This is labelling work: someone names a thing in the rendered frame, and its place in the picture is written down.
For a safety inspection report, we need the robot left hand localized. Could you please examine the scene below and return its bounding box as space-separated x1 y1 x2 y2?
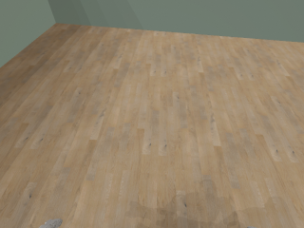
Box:
39 218 63 228

